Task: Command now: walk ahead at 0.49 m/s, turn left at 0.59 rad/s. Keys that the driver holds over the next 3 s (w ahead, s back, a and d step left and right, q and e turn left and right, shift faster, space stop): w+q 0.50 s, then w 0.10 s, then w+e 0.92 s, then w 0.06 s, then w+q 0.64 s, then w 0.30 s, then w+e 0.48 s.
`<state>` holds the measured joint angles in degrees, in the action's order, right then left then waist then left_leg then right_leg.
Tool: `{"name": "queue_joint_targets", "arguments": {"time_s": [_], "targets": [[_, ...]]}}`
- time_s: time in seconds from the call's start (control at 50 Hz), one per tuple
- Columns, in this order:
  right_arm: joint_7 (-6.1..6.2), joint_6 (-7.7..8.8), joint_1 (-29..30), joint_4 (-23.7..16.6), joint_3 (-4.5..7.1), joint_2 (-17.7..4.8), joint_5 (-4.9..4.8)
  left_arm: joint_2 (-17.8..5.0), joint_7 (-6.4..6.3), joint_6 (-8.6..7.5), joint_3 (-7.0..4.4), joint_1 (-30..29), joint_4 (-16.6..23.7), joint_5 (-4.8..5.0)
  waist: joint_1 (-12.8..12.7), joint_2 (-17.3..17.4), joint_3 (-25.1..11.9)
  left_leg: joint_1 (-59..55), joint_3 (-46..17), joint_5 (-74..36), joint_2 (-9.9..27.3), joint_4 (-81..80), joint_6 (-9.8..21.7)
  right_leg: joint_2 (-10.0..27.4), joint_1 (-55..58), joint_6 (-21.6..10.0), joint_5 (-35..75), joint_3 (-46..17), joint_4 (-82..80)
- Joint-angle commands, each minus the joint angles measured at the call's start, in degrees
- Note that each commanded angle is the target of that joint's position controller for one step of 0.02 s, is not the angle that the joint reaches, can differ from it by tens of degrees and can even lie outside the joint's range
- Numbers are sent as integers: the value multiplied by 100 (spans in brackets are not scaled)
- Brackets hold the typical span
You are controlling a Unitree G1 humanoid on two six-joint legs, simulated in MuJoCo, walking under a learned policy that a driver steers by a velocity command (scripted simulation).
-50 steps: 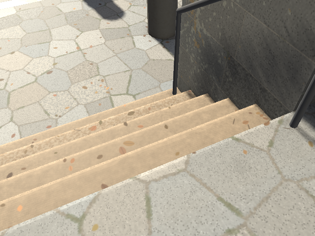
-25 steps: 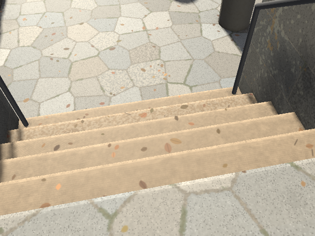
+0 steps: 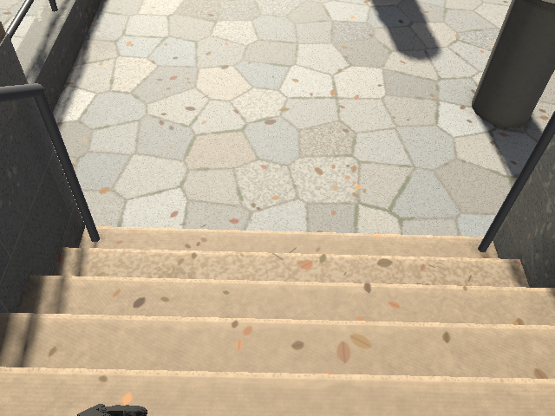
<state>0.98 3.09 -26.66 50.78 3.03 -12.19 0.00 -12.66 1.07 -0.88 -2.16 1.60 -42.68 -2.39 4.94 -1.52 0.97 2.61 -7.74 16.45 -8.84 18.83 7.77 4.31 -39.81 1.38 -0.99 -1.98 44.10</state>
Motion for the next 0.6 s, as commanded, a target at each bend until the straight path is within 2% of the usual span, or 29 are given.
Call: {"name": "queue_joint_targets", "arguments": {"time_s": [0.02, 0.04, 0.06, 0.1, 0.12, 0.14, 0.16, 0.18, 0.2, 0.22, 0.24, 0.26, 0.3, 0.34, 0.38, 0.44, 0.48, 0.54, 0.56, 0.6], "targets": [[77, -41, -471, -358, 169, -886, 49, -308, 57, -148, -12, -956, 749, 69, 107, 579, 215, -215, -1234, -3711, 1390, 69, 546, -475, -103, -56, -41, 304, -528], [86, -59, -432, -400, 193, -971, 76, -297, 49, -164, 8, -886, 783, 85, 90, 668, 194, -23, -1135, -4126, 1305, 181, 473, -644, 367, -73, -196, 417, -639], [89, -73, -302, -464, 195, -969, 95, -320, 41, -184, 10, -572, 724, 108, -83, 825, 68, 174, -1159, -4573, 1364, 349, 404, -713, 962, -141, -294, 369, -472], [102, -21, 245, -738, 245, -1209, 54, -661, -38, -219, -98, 592, 492, 117, -706, 760, -324, 419, -1203, -5375, 1236, 1207, 208, -847, 2377, -345, -831, 173, -841], [64, 14, 516, -847, 269, -1287, -27, -807, -83, -266, -169, 1405, 328, 104, -1191, 534, -661, 658, -1146, -5027, 1033, 2255, 115, -727, 3340, -456, -630, 58, -1431], [-2, 74, 458, -1058, 174, -864, -115, -1163, -188, -321, -256, 2208, 317, 40, -1434, -137, -1431, 1289, -821, -3117, 741, 3937, -56, 440, 4642, -672, -1283, -1096, -1765], [-1, 69, -464, -1074, 64, -235, -163, -1387, -224, -280, -262, 2078, 415, 23, -680, -1166, -1874, 2741, -192, 1787, 89, 5497, -261, 2026, 5786, -1057, -37, -3053, -1675], [31, 21, -695, -978, 168, -858, -8, -1224, -186, -190, -279, 1923, 466, 143, -711, -1103, -1889, 3348, -106, 1392, 288, 6078, -252, 1991, 5257, -1484, -886, -4073, -2160], [25, -53, -269, -922, 231, -1026, 71, -708, -178, -155, -161, 1440, 564, 109, -622, -447, -963, 3431, -102, 742, 482, 6186, -320, 1756, 4342, -1514, -1285, -3285, -2422], [-11, -95, 159, -1016, 231, -1004, 104, -478, -136, -165, -89, 1226, 571, 91, -595, -111, -426, 3330, -31, 415, 590, 6020, -348, 1497, 3627, -1440, -972, -2546, -2589], [-38, -170, 231, -1042, 228, -892, 100, -472, -113, -215, -64, 1250, 519, 61, -477, -154, -176, 3210, -13, 299, 736, 5835, -386, 1285, 3246, -1308, -444, -1968, -2714], [-63, -286, 156, -984, 229, -803, 96, -503, -95, -307, -59, 1352, 426, 73, -351, -265, 42, 3001, -31, 227, 827, 5619, -421, 1125, 2813, -1216, 166, -1464, -2799], [-73, -447, 162, -974, 236, -716, 98, -548, -47, -462, -76, 1600, 290, 140, -246, -354, 3, 2915, 35, 69, 913, 5307, -410, 1009, 2774, -1080, 1105, -940, -2860], [-85, -505, 439, -1029, 231, -697, 101, -616, -41, -521, -87, 1854, 190, 148, -279, -331, -64, 3208, 107, -300, 952, 5121, -379, 941, 3003, -1032, 1843, -460, -2846], [-152, -522, 745, -1112, 204, -622, 82, -771, -53, -503, -132, 2119, 105, 158, -318, -313, -76, 3556, 85, -697, 1025, 4843, -391, 948, 3201, -995, 1942, -185, -2862], [-252, -534, 1358, -1269, 174, -601, 87, -857, -128, -374, -126, 2323, 30, 196, -461, -235, 42, 3944, 153, -1141, 1021, 4168, -423, 966, 3447, -961, 1986, 132, -2862], [-243, -569, 1421, -1226, 126, -536, 125, -965, -153, -294, -161, 2496, -77, 144, -545, -341, -31, 3844, 339, -1360, 1031, 4178, -411, 1005, 3524, -1003, 2132, 389, -2662], [-244, -575, 1907, -1335, 42, -464, 151, -928, -147, -244, -130, 2702, -186, 143, -714, -318, 186, 3827, 491, -1269, 1049, 3617, -351, 1065, 3561, -1093, 1665, 531, -2646], [-221, -569, 1631, -1164, 102, -577, 230, -997, -139, -267, -143, 2885, -309, 48, -659, -430, 76, 3884, 345, -1596, 1109, 4085, -241, 1295, 3855, -1240, 1820, 377, -2383], [-183, -529, 1753, -1139, 119, -653, 239, -998, -129, -253, -142, 2939, -374, 51, -669, -289, 235, 4104, 323, -1224, 1097, 3924, -170, 1412, 4031, -1283, 1645, 404, -2203]]}}
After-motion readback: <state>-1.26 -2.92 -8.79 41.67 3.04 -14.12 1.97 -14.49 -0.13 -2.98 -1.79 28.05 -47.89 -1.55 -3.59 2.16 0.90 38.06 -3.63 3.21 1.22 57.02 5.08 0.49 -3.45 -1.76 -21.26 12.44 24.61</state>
